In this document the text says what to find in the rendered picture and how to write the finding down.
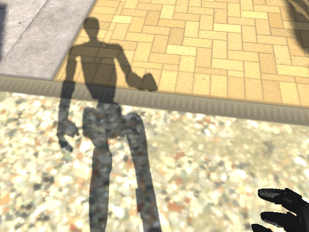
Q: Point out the right robot hand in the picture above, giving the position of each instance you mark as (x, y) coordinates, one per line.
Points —
(291, 201)

